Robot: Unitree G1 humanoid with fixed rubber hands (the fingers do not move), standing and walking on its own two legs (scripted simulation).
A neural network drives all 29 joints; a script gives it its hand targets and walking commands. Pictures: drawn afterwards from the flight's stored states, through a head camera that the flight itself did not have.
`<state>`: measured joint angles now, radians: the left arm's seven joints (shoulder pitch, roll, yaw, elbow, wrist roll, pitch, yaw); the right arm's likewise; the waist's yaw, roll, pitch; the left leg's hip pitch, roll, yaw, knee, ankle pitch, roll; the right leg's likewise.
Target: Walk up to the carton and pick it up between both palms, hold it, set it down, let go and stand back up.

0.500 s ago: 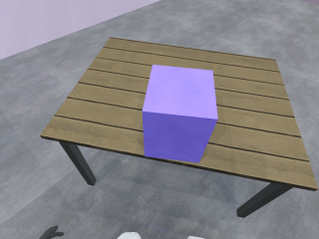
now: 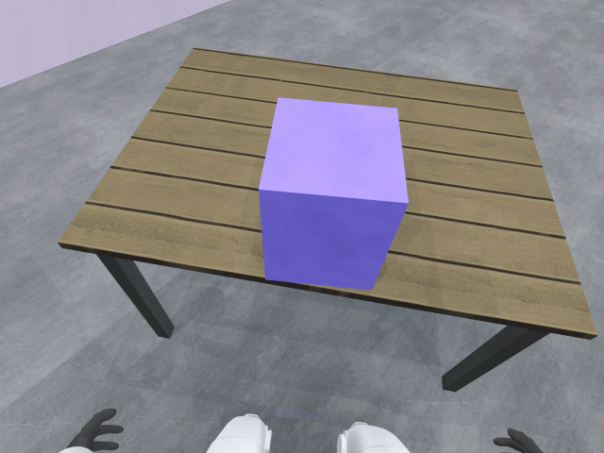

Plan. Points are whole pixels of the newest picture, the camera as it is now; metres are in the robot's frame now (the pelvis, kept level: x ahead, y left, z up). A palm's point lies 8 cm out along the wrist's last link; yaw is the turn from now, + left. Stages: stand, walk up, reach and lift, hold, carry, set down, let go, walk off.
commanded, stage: reach and lift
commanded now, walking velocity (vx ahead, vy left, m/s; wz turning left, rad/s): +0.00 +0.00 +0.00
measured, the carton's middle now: (327, 199) +0.52 -0.01 -0.02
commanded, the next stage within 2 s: none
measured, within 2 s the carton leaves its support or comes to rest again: neither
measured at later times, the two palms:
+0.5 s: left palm (104, 440) +0.14 +0.26 -0.07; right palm out of the picture +0.14 -0.28 -0.06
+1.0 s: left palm (127, 407) +0.17 +0.23 -0.04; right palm (509, 433) +0.16 -0.24 -0.03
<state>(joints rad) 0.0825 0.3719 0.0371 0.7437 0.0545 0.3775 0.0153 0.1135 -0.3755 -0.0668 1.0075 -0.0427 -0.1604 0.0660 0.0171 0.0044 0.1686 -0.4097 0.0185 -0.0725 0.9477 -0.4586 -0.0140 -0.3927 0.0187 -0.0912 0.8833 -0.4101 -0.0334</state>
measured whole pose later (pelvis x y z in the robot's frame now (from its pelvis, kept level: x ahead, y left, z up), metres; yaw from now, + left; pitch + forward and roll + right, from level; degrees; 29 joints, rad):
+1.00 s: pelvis +0.00 +0.00 +0.04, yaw +1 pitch -1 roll -1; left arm 0.20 0.28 -0.07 0.45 -0.12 -0.08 0.08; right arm 0.14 -0.19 -0.09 0.79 0.00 -0.39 0.07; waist 0.02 -0.04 0.11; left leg -0.35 0.01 -0.07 0.63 -0.28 -0.02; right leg -0.33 0.01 -0.09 0.58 -0.24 -0.03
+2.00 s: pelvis +0.03 -0.01 +0.04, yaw +1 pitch +1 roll +0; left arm 0.04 0.28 -0.15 0.50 -0.29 -0.38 0.08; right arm 0.08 -0.11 -0.02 0.67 0.14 -0.45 0.02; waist 0.02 -0.04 0.08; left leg -0.30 0.00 -0.07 0.55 -0.27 -0.03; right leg -0.31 0.00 -0.09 0.56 -0.27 -0.03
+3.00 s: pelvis +0.03 -0.01 +0.05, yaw +0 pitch +4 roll -1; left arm -0.56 0.28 -0.04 0.54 -0.24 0.16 0.09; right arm -0.55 -0.21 -0.02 0.78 0.20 0.00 -0.06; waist 0.01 -0.04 0.00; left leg -0.34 0.02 -0.07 0.52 -0.25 -0.03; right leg -0.31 0.03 -0.09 0.45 -0.21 -0.03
